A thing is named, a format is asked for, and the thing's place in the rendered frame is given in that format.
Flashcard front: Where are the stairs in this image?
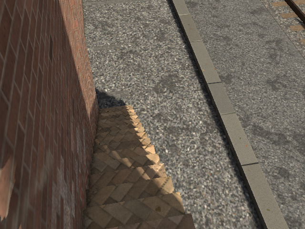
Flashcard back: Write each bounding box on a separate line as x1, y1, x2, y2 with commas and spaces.
83, 105, 195, 229

